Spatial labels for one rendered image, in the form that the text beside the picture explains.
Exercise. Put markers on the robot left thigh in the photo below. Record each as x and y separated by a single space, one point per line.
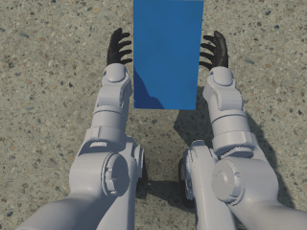
121 214

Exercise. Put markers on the robot right thigh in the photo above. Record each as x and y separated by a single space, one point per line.
210 213

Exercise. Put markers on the carton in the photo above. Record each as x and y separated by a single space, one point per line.
166 53

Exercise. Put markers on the robot left forearm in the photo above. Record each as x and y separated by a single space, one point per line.
108 128

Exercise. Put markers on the robot thigh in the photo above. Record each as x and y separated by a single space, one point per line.
121 214
210 213

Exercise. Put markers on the left robot upper arm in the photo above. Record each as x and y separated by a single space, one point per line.
96 179

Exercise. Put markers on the robot right forearm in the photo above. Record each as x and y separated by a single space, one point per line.
228 117

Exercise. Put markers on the robot left hand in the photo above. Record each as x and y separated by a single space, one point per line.
113 54

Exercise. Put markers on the robot right hand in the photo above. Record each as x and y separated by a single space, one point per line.
220 58

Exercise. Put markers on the right robot upper arm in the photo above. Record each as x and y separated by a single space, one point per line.
249 188

